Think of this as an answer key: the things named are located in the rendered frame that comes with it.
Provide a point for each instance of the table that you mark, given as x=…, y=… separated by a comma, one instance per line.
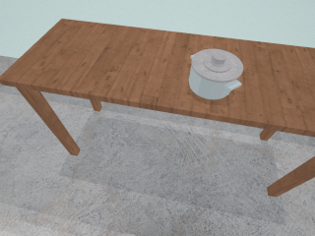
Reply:
x=150, y=69

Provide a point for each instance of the lid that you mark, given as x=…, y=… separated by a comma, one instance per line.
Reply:
x=227, y=72

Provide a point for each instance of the knob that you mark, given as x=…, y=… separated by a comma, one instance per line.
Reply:
x=218, y=58

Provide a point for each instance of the pot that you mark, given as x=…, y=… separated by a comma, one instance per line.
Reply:
x=210, y=90

